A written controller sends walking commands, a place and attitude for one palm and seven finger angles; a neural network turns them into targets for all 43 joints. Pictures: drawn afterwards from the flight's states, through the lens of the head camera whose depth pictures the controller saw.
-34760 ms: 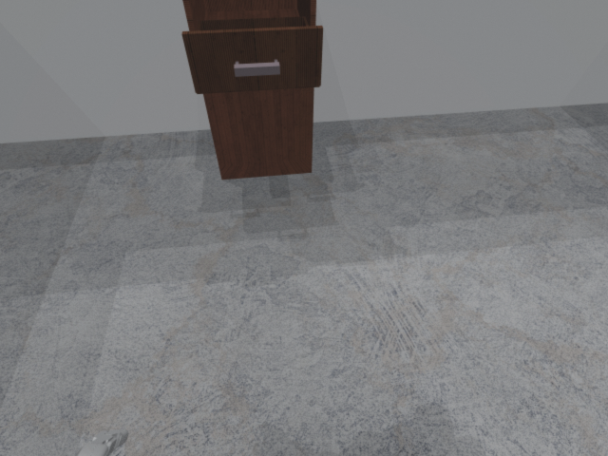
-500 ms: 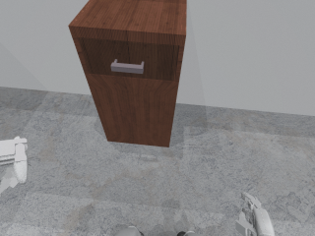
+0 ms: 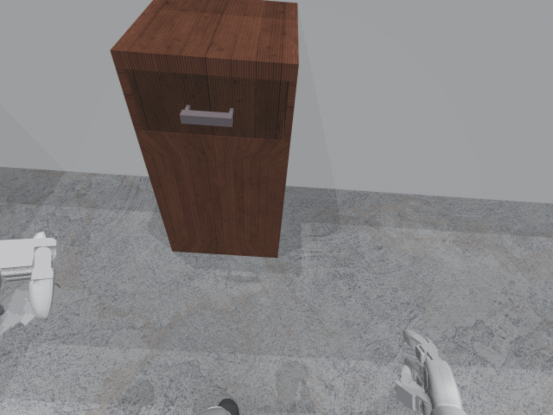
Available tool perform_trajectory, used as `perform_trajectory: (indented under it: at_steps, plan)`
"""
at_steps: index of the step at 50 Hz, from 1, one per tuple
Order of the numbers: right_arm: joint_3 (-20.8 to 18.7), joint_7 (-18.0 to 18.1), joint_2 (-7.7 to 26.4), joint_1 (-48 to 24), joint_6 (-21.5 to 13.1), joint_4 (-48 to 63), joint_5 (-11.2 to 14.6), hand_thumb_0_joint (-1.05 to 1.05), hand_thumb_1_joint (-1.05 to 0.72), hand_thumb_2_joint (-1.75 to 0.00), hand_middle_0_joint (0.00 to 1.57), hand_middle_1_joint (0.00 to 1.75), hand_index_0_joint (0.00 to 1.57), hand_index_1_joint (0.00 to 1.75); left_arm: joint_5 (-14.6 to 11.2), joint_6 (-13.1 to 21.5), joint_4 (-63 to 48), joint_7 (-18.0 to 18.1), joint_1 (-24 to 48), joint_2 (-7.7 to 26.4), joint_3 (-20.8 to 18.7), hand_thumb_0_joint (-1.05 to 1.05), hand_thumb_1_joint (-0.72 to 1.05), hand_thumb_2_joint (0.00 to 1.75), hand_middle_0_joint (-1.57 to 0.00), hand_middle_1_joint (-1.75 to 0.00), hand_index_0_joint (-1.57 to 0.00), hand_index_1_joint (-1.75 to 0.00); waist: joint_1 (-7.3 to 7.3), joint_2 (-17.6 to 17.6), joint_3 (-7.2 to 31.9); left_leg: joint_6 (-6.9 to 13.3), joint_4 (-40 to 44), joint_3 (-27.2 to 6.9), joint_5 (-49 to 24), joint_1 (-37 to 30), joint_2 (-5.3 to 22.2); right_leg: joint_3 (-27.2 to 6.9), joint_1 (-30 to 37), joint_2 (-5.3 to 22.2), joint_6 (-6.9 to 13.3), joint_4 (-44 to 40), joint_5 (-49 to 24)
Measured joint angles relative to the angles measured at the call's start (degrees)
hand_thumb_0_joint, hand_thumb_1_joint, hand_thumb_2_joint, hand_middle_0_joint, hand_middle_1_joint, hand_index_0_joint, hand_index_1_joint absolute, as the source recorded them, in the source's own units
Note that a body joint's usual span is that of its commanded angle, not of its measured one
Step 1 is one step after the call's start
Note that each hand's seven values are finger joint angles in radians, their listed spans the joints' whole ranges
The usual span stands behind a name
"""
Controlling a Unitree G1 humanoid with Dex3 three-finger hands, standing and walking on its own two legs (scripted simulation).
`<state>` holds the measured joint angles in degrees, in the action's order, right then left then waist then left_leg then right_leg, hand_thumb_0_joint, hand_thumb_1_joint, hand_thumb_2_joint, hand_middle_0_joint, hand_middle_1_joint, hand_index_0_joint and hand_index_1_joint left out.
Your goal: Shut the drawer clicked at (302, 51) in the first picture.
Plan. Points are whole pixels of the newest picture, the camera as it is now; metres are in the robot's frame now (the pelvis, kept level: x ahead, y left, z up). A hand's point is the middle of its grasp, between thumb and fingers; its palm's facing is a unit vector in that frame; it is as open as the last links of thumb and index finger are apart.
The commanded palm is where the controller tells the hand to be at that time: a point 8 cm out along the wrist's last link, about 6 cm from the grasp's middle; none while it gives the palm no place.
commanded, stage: stop stepping back and stand still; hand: left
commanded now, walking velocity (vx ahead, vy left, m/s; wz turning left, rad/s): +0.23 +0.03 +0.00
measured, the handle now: (208, 113) +0.83 +0.21 -0.04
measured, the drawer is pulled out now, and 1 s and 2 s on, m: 0.00 0.00 0.00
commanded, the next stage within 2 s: let the arm hang, fingers relaxed in 0.62 s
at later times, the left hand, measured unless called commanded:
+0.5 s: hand (1, 325) +0.16 +0.26 +0.18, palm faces +0.25 -0.82 -0.52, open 3.3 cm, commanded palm +0.12 +0.30 +0.19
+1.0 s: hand out of the picture +0.04 +0.22 -0.15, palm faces -0.07 -0.98 -0.21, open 3.1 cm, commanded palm none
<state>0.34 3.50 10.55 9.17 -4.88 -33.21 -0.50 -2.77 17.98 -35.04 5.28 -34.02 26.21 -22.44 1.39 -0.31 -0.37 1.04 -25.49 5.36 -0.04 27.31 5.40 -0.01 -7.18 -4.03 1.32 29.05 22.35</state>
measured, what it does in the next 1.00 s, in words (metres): steps on the spot: left foot, then right foot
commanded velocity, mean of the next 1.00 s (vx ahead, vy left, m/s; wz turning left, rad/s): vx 0.03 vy -0.04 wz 0.00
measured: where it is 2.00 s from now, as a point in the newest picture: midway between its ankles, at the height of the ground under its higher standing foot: outside the picture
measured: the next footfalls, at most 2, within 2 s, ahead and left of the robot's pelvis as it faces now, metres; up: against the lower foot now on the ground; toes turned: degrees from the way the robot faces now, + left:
left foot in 0.12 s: +0.11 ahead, +0.11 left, +0.00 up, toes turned +0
right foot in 0.48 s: +0.00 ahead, -0.07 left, +0.00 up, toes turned -6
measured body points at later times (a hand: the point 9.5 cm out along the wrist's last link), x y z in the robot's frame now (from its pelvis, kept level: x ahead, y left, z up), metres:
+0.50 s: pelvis -0.03 +0.03 +0.02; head -0.04 +0.05 +0.47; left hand +0.14 +0.30 +0.21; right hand +0.11 -0.19 -0.06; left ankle +0.07 +0.11 -0.72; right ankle -0.05 -0.06 -0.72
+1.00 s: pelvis -0.06 +0.04 +0.00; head -0.05 +0.06 +0.45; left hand +0.04 +0.28 -0.13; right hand +0.02 -0.22 -0.12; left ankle +0.01 +0.15 -0.73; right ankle -0.04 -0.06 -0.73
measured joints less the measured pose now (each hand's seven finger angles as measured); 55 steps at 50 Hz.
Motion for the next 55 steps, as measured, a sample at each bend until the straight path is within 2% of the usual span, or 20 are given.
perform_trajectory:
  at_steps: [2,5,6,7,10,13,16,21,24,25,27,30,34,36,38,42,45,49,51,55]
  plan:
    - [-0.64,0.20,1.22,1.92,0.46,0.31,0.12,0.01,-0.90,-0.90,0.20,0.30,0.20,0.30,-0.51,-0.71,0.94,0.29,-2.53,-0.18,-0.02,0.01,0.88,0.90,-1.41,-1.59,-1.41,-1.60,0.66,-0.51,2.02,-1.01,-5.61,-1.75,7.16,0.85,-1.39,-0.42,0.61,0.53,-0.31,-0.36,-0.41]
    - [-1.52,0.99,3.02,5.48,1.10,-1.10,0.18,0.01,-0.90,-0.90,0.20,0.30,0.20,0.30,-0.33,-2.06,2.22,1.09,-5.56,-0.97,-0.30,0.01,0.88,0.90,-1.41,-1.59,-1.41,-1.60,-0.23,-0.18,6.09,-1.45,-13.68,-3.17,11.69,-1.63,-3.86,-2.17,0.99,1.82,-1.20,-0.88,-0.16]
    - [-1.64,1.42,3.61,6.69,0.96,-1.55,0.25,0.01,-0.90,-0.90,0.20,0.30,0.20,0.30,-0.18,-2.42,2.76,1.44,-5.56,-1.33,-0.41,0.01,0.88,0.90,-1.41,-1.59,-1.41,-1.60,-0.34,-0.27,7.10,-1.16,-11.93,-3.50,12.38,-3.99,-4.09,-2.24,0.97,1.92,-1.77,-0.97,-0.12]
    - [-1.77,1.90,3.95,7.49,0.53,-2.20,0.31,0.01,-0.90,-0.90,0.20,0.30,0.20,0.30,-0.01,-2.72,3.65,1.71,-4.53,-1.70,-0.46,0.01,0.88,0.90,-1.41,-1.59,-1.41,-1.60,-0.08,-0.07,7.53,0.49,-9.41,-3.77,15.58,-5.37,-4.69,-1.89,0.57,2.23,-2.33,-0.58,0.11]
    - [-1.06,2.79,3.13,7.00,-1.38,-4.10,0.36,0.01,-0.91,-0.90,0.20,0.30,0.20,0.30,0.57,-3.99,7.61,2.65,1.93,-3.33,-0.28,0.01,0.88,0.90,-1.41,-1.59,-1.41,-1.60,-0.85,2.89,4.30,2.48,-5.75,-2.56,11.26,-6.18,-6.82,-2.09,-1.68,4.37,-2.16,2.22,-0.53]
    - [0.19,2.00,1.13,5.25,-3.81,-3.73,-0.56,0.01,-0.91,-0.90,0.20,0.30,0.20,0.30,0.75,-5.33,7.42,3.23,4.55,-4.20,0.10,0.02,0.89,0.90,-1.41,-1.59,-1.41,-1.60,-0.86,3.86,0.07,2.43,0.12,-1.59,6.45,-8.13,-6.57,-2.65,-6.54,3.03,-1.59,8.81,2.48]
    - [1.56,0.40,-1.10,4.89,-5.45,-2.09,-0.91,0.01,-0.91,-0.90,0.20,0.30,0.20,0.30,1.07,-5.83,2.04,2.95,1.91,-3.69,1.51,0.02,0.89,0.90,-1.40,-1.59,-1.41,-1.60,-0.24,3.98,-1.88,2.45,5.33,-1.31,3.15,-10.21,-5.54,-1.13,-9.20,1.88,-1.56,10.66,1.97]
    - [3.26,-0.63,-3.35,5.51,-4.92,-0.19,-1.77,0.01,-0.90,-0.90,0.20,0.30,0.20,0.30,1.03,-5.91,-3.97,2.59,-6.58,-0.82,1.99,0.02,0.89,0.90,-1.40,-1.59,-1.40,-1.60,0.45,3.27,-0.15,1.51,9.01,-0.21,1.46,-12.09,-4.58,3.05,-7.24,2.15,-1.13,4.41,1.84]
    - [3.30,0.00,-3.17,5.22,-2.86,0.41,-1.99,0.01,-0.90,-0.90,0.20,0.30,0.21,0.30,0.83,-6.79,-2.01,3.01,-7.58,0.75,0.39,0.02,0.88,0.90,-1.40,-1.59,-1.41,-1.60,0.37,2.53,1.32,1.01,5.91,-0.03,4.80,-10.21,-5.52,4.33,-3.16,2.51,0.14,-3.17,1.31]
    - [3.06,0.19,-2.62,4.58,-2.12,0.25,-1.96,0.01,-0.90,-0.90,0.20,0.30,0.21,0.30,0.76,-7.09,-0.77,3.02,-6.81,0.56,0.11,0.02,0.88,0.90,-1.40,-1.59,-1.41,-1.60,0.01,1.71,1.22,0.66,2.90,-0.17,7.46,-8.70,-5.39,4.37,-3.06,2.38,0.91,-4.51,-2.48]
    - [2.50,0.46,-1.27,3.50,-0.83,-0.99,-1.83,0.01,-0.90,-0.90,0.20,0.30,0.21,0.30,0.35,-7.73,1.35,2.99,-5.05,-0.28,-0.14,0.02,0.88,0.90,-1.40,-1.59,-1.41,-1.60,-1.29,0.59,1.07,-0.36,-5.83,-1.51,12.72,-5.58,-5.37,4.33,-3.59,2.33,1.91,-4.65,-10.01]
    - [1.59,0.51,0.38,3.83,0.02,-3.93,-0.94,0.01,-0.90,-0.90,0.20,0.30,0.20,0.30,0.35,-8.02,4.01,3.20,-2.24,-2.85,0.39,0.02,0.88,0.90,-1.41,-1.59,-1.41,-1.60,-2.86,0.56,2.30,-0.67,-15.31,-3.40,16.53,-4.21,-5.29,3.92,-3.62,2.55,1.66,-3.67,-9.24]
    - [0.69,1.45,3.02,6.04,-1.15,-4.81,-0.22,0.01,-0.90,-0.90,0.20,0.30,0.20,0.30,0.94,-8.02,5.67,3.68,0.39,-7.29,2.93,0.02,0.89,0.90,-1.41,-1.59,-1.41,-1.60,-2.26,-0.34,3.71,0.40,-6.10,-4.66,14.29,-10.87,-3.02,5.61,-3.93,2.52,0.74,-0.94,-6.46]
    - [0.05,2.01,3.34,5.50,-1.68,-5.71,-0.08,0.01,-0.90,-0.90,0.20,0.30,0.20,0.30,1.42,-7.91,6.63,3.59,2.03,-8.41,4.33,0.02,0.89,0.90,-1.41,-1.59,-1.41,-1.60,-2.00,0.35,2.60,-0.11,-5.21,-4.68,13.64,-11.58,-3.79,5.79,-4.17,3.58,0.27,0.77,-5.53]
    - [-1.18,-0.56,4.96,4.46,-2.44,-7.61,-0.24,0.01,-0.90,-0.90,0.20,0.30,0.20,0.30,3.36,-7.77,15.40,0.90,6.66,-7.62,7.97,0.01,0.89,0.90,-1.40,-1.59,-1.41,-1.60,-2.46,-0.28,2.49,-0.37,-6.60,-4.62,13.47,-9.72,-4.54,5.42,-6.43,4.43,-0.36,3.20,-5.71]
    - [-2.01,-2.99,7.49,0.15,1.41,-10.92,-0.36,0.01,-0.90,-0.90,0.20,0.30,0.20,0.30,4.75,-16.71,43.36,-3.71,16.63,-7.83,15.87,0.01,0.90,0.90,-1.36,-1.56,-1.36,-1.56,-1.16,-2.19,1.64,0.28,-8.99,-4.47,13.17,-6.39,-6.02,4.32,-9.90,5.71,-0.91,6.55,-4.01]
    - [-1.39,-3.46,6.41,-0.60,3.03,-12.50,-0.64,0.01,-0.91,-0.90,0.20,0.30,0.20,0.30,5.15,-20.17,60.65,-4.94,19.56,-9.78,19.71,0.01,0.90,0.90,-1.29,-1.49,-1.29,-1.50,0.27,-1.62,-0.02,-0.01,-8.78,-4.82,12.44,-6.25,-5.90,4.65,-10.10,5.57,-0.56,6.63,-4.82]
    - [-0.33,-3.88,3.98,1.61,5.02,-15.52,-1.10,0.01,-0.91,-0.90,0.20,0.30,0.20,0.30,4.80,-21.21,75.03,-5.37,18.99,-12.61,22.73,0.01,0.90,0.90,-1.17,-1.36,-1.17,-1.37,0.60,1.15,-2.00,-0.51,-8.20,-5.94,11.62,-6.84,-5.57,5.76,-8.84,5.10,0.11,5.33,-5.55]
    - [-0.07,-3.84,2.87,2.96,6.01,-17.60,-1.30,0.01,-0.91,-0.90,0.20,0.30,0.20,0.30,5.23,-21.31,80.31,-4.37,18.21,-13.41,22.99,0.02,0.90,0.90,-1.10,-1.30,-1.10,-1.30,0.10,1.98,-2.84,-0.66,-7.57,-6.46,11.17,-7.11,-5.32,6.27,-8.15,4.76,0.20,4.04,-6.27]
    - [0.07,-3.64,1.14,5.47,7.34,-21.77,-1.33,0.01,-0.91,-0.90,0.20,0.30,0.20,0.30,4.08,-20.66,87.78,-4.47,16.53,-12.38,21.79,0.02,0.90,0.90,-0.95,-1.16,-0.95,-1.15,-1.52,1.99,-4.03,-0.72,-5.37,-7.18,9.69,-7.55,-5.11,6.97,-7.06,4.33,0.34,0.82,-8.15]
